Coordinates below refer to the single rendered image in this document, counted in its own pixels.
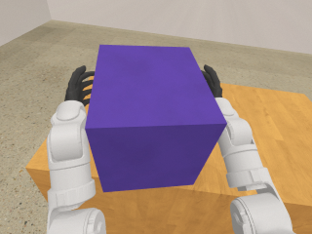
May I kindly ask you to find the right robot upper arm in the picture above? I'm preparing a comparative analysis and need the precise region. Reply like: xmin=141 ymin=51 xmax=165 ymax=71
xmin=230 ymin=192 xmax=296 ymax=234

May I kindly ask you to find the pedestal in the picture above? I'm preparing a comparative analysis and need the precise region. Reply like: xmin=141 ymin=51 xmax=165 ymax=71
xmin=25 ymin=76 xmax=312 ymax=234

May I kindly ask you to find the left robot upper arm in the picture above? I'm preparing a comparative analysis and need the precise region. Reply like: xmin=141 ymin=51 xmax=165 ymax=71
xmin=48 ymin=208 xmax=106 ymax=234

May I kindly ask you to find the carton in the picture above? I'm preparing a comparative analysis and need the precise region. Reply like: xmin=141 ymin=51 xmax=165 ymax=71
xmin=85 ymin=44 xmax=227 ymax=193

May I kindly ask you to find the robot left forearm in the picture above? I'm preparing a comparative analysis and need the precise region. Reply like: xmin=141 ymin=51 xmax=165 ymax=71
xmin=46 ymin=100 xmax=96 ymax=234

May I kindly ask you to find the right robot hand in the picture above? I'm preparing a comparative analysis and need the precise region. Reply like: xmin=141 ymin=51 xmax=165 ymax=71
xmin=201 ymin=64 xmax=222 ymax=98

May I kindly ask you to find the robot right forearm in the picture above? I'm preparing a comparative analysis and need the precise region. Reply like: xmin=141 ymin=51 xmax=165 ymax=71
xmin=214 ymin=97 xmax=293 ymax=229

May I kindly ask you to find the left robot hand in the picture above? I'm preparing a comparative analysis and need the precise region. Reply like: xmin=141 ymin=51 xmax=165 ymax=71
xmin=64 ymin=65 xmax=95 ymax=107

